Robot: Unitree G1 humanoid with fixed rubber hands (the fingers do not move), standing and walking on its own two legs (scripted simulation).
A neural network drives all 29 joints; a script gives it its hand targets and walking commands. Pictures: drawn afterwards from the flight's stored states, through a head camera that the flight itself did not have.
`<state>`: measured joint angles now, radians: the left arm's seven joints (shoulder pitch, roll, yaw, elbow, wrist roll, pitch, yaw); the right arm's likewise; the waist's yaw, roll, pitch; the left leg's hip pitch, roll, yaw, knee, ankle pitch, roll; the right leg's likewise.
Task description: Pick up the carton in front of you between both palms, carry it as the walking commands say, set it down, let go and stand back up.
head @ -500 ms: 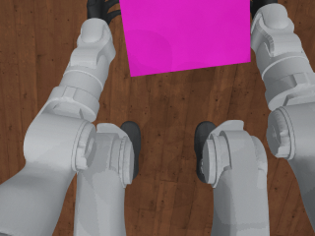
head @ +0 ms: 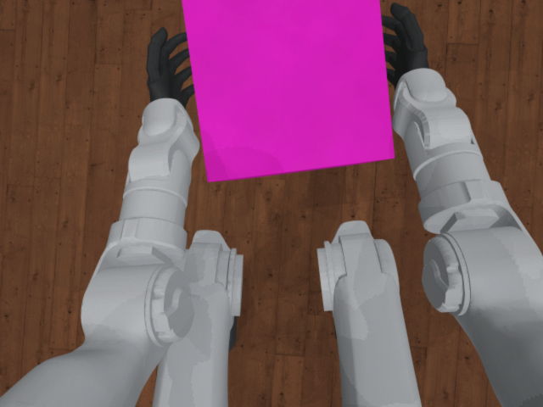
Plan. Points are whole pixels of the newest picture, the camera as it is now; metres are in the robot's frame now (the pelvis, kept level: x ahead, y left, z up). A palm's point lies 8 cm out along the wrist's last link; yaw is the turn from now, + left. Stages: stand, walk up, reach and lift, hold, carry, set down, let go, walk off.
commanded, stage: reach and lift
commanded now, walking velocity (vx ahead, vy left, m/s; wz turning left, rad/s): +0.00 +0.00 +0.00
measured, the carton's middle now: (288, 104) +0.51 -0.04 -0.18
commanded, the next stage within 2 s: none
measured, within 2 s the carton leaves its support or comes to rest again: neither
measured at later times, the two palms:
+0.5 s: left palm (82, 57) +0.48 +0.11 +0.07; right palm (494, 28) +0.47 -0.19 +0.07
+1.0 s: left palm out of the picture +0.44 +0.12 +0.24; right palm out of the picture +0.43 -0.18 +0.23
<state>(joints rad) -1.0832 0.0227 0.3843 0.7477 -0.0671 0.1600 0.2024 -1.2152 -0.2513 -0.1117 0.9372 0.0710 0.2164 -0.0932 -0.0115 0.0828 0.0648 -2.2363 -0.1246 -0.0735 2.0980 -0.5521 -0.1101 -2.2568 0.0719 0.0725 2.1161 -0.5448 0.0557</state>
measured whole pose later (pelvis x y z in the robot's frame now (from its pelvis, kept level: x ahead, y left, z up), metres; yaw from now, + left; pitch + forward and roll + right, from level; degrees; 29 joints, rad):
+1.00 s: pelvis +0.08 +0.00 +0.28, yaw -3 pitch +29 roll +0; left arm -0.48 -0.15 0.38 0.61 0.16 0.23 0.08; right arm -0.51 0.06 -0.31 0.66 -0.19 0.29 -0.03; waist -0.01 0.03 -0.26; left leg -1.18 -0.11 -0.14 1.15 -0.46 -0.04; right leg -1.20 0.08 0.12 1.15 -0.45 0.03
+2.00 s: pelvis +0.10 +0.00 +0.39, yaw -3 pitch -3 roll +0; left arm -0.31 -0.16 0.31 0.40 0.29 0.59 -0.01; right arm -0.29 0.16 -0.26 0.36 -0.29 0.65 -0.01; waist 0.00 0.02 -0.02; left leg -0.15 -0.04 -0.16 0.42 -0.22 -0.02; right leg -0.17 0.05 0.13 0.42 -0.20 0.01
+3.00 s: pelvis +0.11 +0.00 +0.39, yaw -3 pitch -6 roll +0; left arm -0.29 -0.16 0.26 0.28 0.30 0.74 -0.02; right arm -0.28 0.16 -0.22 0.25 -0.29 0.79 0.00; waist 0.00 0.02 -0.01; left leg -0.05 -0.03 -0.16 0.34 -0.19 -0.02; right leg -0.06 0.04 0.12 0.34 -0.18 0.00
